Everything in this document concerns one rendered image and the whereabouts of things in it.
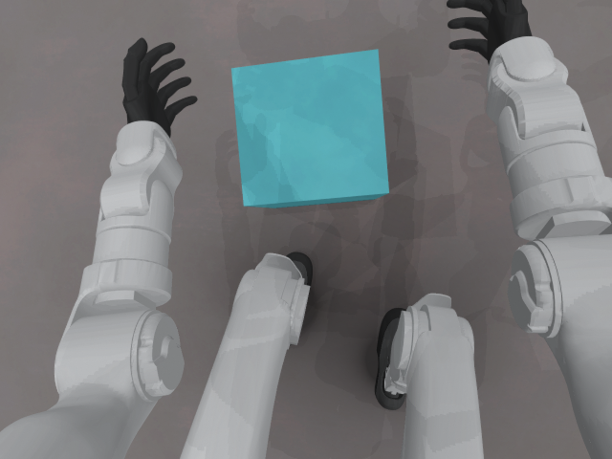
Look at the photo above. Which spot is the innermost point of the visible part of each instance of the robot left hand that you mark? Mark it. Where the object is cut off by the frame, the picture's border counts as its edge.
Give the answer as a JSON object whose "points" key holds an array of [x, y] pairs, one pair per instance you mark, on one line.
{"points": [[141, 100]]}

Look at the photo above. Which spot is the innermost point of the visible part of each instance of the robot right hand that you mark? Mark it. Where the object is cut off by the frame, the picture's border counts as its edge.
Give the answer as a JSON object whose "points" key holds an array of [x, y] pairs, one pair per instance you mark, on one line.
{"points": [[506, 20]]}

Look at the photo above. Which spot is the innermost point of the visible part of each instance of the robot left upper arm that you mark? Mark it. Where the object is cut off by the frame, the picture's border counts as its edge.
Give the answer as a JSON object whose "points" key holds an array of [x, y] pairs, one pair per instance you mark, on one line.
{"points": [[110, 372]]}

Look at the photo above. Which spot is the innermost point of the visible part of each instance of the carton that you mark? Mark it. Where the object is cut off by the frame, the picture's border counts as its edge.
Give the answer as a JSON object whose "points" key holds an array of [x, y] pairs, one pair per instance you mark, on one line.
{"points": [[310, 131]]}

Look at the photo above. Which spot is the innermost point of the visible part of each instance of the robot right forearm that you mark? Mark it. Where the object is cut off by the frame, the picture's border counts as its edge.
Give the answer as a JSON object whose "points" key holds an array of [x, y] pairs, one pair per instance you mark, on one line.
{"points": [[547, 146]]}

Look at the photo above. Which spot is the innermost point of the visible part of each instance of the robot right thigh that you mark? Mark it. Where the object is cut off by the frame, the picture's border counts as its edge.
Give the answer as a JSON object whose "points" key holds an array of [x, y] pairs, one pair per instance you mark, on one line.
{"points": [[442, 418]]}

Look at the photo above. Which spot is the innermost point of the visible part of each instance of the right robot shin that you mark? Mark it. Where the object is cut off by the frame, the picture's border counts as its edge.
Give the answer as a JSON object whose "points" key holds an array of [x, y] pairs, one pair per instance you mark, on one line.
{"points": [[394, 380]]}

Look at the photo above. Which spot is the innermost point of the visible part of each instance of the robot left forearm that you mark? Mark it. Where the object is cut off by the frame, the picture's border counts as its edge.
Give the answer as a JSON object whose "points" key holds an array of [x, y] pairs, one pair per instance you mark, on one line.
{"points": [[130, 264]]}

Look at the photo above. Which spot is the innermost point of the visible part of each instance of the robot right upper arm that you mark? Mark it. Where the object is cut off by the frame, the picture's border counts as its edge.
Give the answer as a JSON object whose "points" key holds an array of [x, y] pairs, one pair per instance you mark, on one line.
{"points": [[561, 288]]}

